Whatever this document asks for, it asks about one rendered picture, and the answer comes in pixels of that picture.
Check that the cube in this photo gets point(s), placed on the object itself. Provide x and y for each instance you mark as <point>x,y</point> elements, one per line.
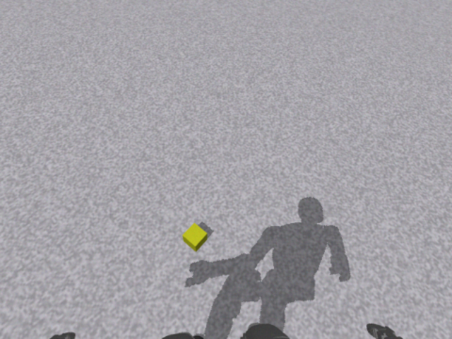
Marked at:
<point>195,237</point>

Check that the right robot hand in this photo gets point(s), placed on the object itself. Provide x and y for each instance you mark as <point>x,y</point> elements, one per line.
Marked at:
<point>380,332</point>

